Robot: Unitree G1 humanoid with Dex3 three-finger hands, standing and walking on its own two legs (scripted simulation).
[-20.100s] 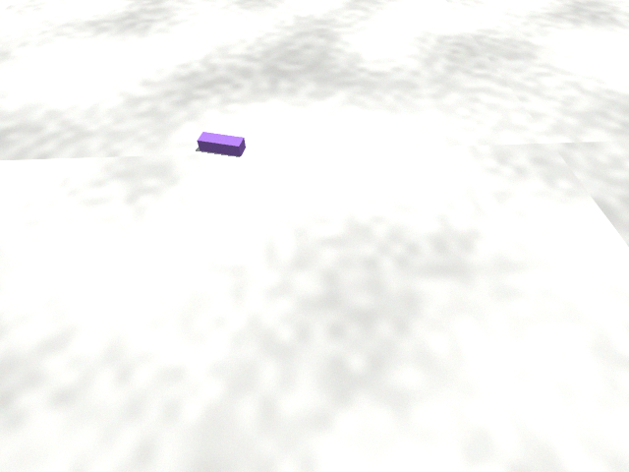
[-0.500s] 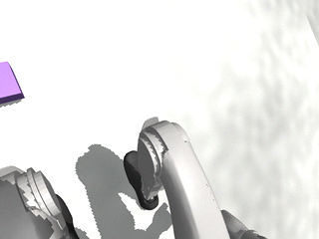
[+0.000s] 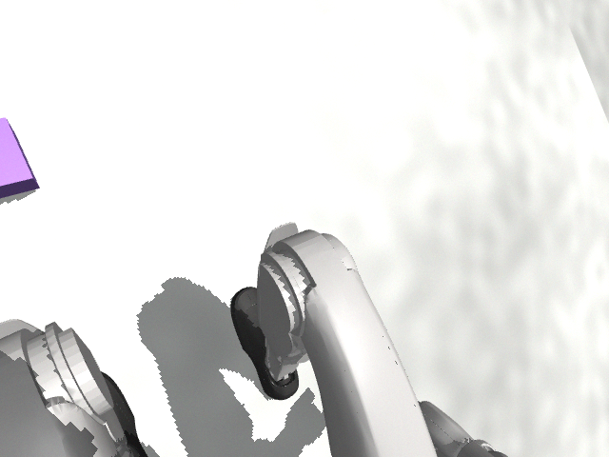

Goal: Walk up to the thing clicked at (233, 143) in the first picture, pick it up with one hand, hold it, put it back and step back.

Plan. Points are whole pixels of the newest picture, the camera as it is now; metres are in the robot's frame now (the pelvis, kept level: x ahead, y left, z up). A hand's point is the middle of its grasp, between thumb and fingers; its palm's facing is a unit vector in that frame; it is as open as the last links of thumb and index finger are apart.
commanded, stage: close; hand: left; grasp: from above
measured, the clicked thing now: out of the picture +0.48 +0.29 -0.28
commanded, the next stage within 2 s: settle in 0.18 s
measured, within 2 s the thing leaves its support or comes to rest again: leaves its support in 0.70 s
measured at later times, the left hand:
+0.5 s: hand out of the picture +0.47 +0.29 -0.25, palm faces -0.46 -0.13 -0.88, open 10.9 cm
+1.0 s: hand out of the picture +0.46 +0.31 -0.18, palm faces -0.44 -0.09 -0.89, open 10.7 cm
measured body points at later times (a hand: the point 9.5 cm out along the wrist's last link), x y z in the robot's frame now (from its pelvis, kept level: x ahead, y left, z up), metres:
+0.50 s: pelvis +0.00 +0.00 +0.00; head +0.29 +0.12 +0.32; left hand +0.49 +0.30 -0.20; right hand +0.04 -0.24 -0.05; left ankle +0.06 +0.13 -0.28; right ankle +0.12 -0.12 -0.28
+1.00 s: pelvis +0.01 -0.01 +0.01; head +0.26 +0.10 +0.37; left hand +0.48 +0.31 -0.13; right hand +0.08 -0.27 -0.08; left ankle +0.06 +0.13 -0.28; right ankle +0.12 -0.12 -0.28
